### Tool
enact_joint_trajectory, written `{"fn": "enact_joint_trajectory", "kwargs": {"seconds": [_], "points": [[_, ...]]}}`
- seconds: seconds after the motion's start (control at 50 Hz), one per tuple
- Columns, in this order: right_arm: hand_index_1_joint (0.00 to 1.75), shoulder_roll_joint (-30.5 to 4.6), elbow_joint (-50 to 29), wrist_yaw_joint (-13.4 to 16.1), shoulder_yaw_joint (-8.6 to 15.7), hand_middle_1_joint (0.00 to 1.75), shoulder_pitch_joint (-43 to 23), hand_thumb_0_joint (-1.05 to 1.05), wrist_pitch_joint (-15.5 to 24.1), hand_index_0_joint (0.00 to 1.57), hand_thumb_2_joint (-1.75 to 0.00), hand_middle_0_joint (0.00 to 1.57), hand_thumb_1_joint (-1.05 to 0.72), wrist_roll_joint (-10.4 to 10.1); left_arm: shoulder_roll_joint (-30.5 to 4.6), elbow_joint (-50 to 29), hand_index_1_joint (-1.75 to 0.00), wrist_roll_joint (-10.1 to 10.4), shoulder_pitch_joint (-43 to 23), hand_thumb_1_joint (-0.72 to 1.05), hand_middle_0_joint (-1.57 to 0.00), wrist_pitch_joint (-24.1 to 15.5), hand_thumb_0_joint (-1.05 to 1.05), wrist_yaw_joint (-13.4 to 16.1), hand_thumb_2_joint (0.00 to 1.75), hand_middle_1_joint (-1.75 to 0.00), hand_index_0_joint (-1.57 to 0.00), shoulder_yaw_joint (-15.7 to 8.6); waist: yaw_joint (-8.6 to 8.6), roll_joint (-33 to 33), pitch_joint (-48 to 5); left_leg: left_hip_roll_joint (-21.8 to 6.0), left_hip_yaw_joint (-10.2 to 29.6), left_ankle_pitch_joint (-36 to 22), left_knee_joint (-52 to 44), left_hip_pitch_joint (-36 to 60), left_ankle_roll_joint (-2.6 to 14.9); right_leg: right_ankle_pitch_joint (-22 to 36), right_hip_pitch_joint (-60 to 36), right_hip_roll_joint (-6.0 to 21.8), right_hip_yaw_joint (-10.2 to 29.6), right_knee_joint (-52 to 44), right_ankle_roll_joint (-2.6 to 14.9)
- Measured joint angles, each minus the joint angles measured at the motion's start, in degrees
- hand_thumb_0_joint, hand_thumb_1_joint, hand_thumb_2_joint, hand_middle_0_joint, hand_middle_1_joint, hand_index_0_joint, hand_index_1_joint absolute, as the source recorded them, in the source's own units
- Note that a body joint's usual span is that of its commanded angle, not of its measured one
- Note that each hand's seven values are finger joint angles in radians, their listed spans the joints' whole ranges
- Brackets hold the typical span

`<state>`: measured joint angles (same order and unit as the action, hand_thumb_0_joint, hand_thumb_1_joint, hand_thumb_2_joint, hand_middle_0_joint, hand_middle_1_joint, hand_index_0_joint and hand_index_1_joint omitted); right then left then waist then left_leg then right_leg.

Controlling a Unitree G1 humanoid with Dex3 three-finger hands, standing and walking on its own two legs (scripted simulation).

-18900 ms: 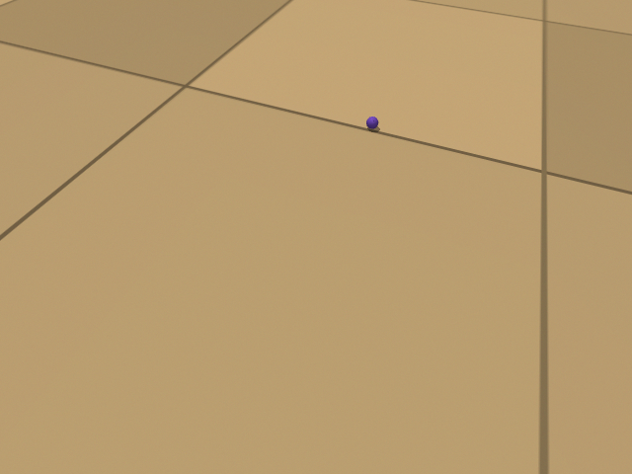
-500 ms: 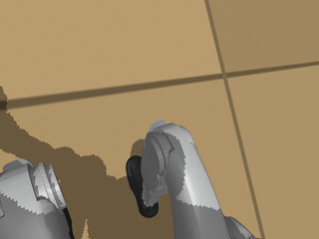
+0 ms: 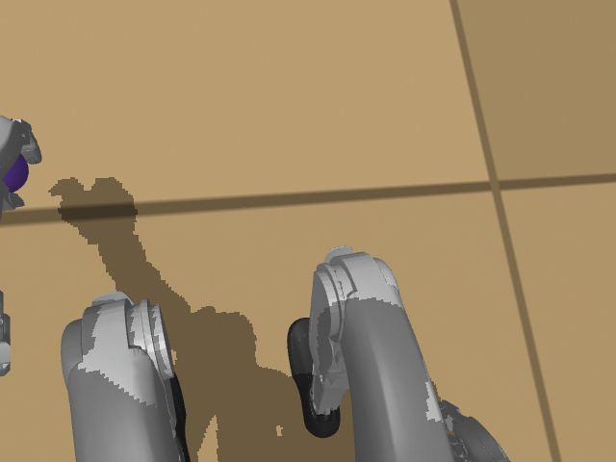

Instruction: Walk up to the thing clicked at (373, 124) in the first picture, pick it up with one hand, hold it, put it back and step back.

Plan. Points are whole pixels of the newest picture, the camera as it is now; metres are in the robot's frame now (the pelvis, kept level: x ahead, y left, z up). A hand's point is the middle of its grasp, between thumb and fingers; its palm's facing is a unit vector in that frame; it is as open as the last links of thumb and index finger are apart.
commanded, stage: settle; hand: left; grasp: from above
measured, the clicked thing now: out of the picture +0.49 +0.30 -0.18
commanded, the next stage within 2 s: lift in 0.04 s
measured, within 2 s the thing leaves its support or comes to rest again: neither
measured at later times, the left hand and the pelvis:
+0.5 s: hand out of the picture +0.45 +0.30 -0.10, palm faces -0.48 -0.08 -0.87, open 7.8 cm; pelvis -0.01 +0.00 +0.04, yaw +2 degrees
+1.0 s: hand out of the picture +0.38 +0.29 +0.08, palm faces -0.44 -0.12 -0.89, open 7.8 cm; pelvis +0.00 +0.00 +0.18, yaw +5 degrees
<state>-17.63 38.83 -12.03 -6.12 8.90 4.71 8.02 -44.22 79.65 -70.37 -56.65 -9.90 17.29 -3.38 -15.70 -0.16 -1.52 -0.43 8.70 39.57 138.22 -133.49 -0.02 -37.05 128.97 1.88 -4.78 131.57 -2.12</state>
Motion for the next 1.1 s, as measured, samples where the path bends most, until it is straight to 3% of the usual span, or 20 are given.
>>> {"fn": "enact_joint_trajectory", "kwargs": {"seconds": [0.24,0.44,0.64,0.86,1.1], "points": [[0.29,-0.1,0.5,2.7,1.4,0.3,2.4,0.0,-2.2,0.2,-0.9,0.2,-0.91,-0.9,0.4,-1.9,-0.73,0.2,0.3,0.18,-0.65,-0.2,-0.04,-2.2,0.52,-0.78,-0.82,-0.4,0.07,0.8,-1.0,0.0,-0.8,-1.0,-2.3,1.0,0.0,0.8,-0.6,0.1,0.6,-1.7,0.2],[0.3,1.1,1.1,4.1,3.5,0.3,3.6,0.0,-4.0,0.2,-0.9,0.2,-0.91,-3.0,3.5,-7.2,-0.74,3.4,4.4,0.19,-0.63,1.7,-0.04,-6.4,0.52,-0.79,-0.81,0.3,1.72,1.9,-3.8,-0.1,-2.2,-1.3,-6.2,4.1,0.24,0.7,-3.1,0.4,1.5,-4.8,0.24],[0.3,1.5,-0.2,5.9,5.6,0.3,2.8,0.0,-5.5,0.2,-0.9,0.2,-0.91,-5.2,6.2,-18.2,-0.74,6.8,11.8,0.2,-0.62,2.4,-0.04,-10.2,0.51,-0.81,-0.8,2.1,4.8,2.7,-6.7,-0.4,-3.3,-1.5,-12.6,10.1,0.51,0.9,-8.8,0.5,2.0,-10.7,0.12],[0.3,1.9,-1.6,8.7,7.1,0.3,0.4,0.0,-6.5,0.2,-0.9,0.2,-0.91,-7.3,9.4,-29.9,-0.74,11.1,20.6,0.21,-0.61,5.5,-0.04,-13.4,0.49,-0.81,-0.8,4.7,7.62,2.7,-8.3,-0.7,-4.3,-2.2,-23.4,22.3,0.4,1.6,-20.5,0.7,2.2,-20.9,0.22],[0.3,3.3,-0.4,12.3,7.2,0.3,-0.3,0.01,-6.7,0.2,-0.9,0.2,-0.91,-9.0,13.7,-37.7,-0.74,13.6,30.3,0.21,-0.6,8.1,-0.04,-14.3,0.49,-0.81,-0.8,8.0,9.65,2.6,-8.4,-1.5,-5.8,-4.9,-40.7,43.2,0.36,4.5,-40.6,0.1,2.5,-37.8,0.37]]}}
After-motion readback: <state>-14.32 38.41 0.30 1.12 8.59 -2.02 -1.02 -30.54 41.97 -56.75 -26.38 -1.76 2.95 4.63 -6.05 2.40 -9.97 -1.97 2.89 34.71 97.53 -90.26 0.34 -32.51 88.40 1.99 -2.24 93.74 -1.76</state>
